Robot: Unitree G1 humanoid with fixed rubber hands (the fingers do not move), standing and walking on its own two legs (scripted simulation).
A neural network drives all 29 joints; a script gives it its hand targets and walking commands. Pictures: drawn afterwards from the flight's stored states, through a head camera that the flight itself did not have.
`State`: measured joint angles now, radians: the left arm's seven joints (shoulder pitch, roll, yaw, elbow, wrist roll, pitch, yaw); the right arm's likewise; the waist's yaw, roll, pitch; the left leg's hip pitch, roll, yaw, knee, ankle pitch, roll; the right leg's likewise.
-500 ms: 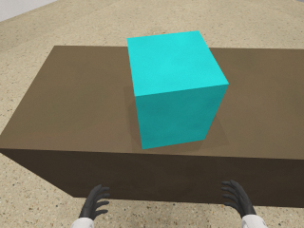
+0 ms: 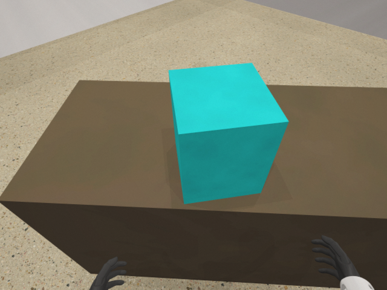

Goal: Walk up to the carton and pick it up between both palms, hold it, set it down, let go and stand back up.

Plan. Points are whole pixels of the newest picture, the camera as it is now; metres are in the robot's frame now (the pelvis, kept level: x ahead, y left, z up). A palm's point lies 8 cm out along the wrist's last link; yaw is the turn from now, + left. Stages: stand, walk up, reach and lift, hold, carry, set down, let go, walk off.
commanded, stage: stand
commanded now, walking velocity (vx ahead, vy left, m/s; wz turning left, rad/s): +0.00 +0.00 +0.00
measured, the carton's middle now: (217, 135) +0.45 +0.02 +0.06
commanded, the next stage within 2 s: none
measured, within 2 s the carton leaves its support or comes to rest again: neither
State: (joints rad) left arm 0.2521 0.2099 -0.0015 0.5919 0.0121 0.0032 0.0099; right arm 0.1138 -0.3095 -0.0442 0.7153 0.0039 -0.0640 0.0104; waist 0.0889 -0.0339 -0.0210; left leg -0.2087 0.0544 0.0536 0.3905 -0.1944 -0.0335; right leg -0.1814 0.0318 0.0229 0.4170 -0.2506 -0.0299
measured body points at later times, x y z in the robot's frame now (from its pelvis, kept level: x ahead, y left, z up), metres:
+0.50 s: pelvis +0.00 +0.00 +0.00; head +0.00 +0.01 +0.45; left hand +0.10 +0.26 -0.12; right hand +0.21 -0.27 -0.07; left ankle +0.00 +0.14 -0.74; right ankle -0.02 -0.10 -0.74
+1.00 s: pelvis +0.00 +0.00 +0.00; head +0.00 +0.01 +0.45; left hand +0.09 +0.26 -0.12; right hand +0.21 -0.27 -0.07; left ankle +0.00 +0.14 -0.74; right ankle -0.02 -0.10 -0.74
